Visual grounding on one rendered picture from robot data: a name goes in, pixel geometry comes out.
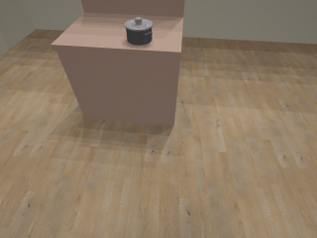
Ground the table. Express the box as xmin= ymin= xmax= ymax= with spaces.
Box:
xmin=51 ymin=0 xmax=185 ymax=126

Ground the lid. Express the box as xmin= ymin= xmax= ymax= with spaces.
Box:
xmin=124 ymin=19 xmax=154 ymax=32

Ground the knob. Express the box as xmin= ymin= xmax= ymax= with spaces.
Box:
xmin=135 ymin=17 xmax=143 ymax=24

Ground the pot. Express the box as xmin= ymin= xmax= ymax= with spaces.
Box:
xmin=126 ymin=28 xmax=153 ymax=46

